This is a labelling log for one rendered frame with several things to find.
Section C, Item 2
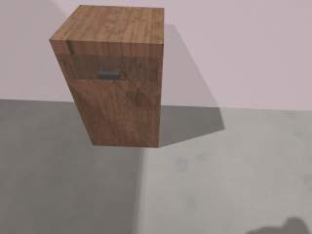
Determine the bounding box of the handle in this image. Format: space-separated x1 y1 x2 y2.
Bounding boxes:
97 68 121 80

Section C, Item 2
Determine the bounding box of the cabinet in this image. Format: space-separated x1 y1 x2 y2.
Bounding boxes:
49 5 165 148

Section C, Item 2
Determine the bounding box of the drawer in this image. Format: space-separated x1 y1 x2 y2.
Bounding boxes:
60 54 159 82

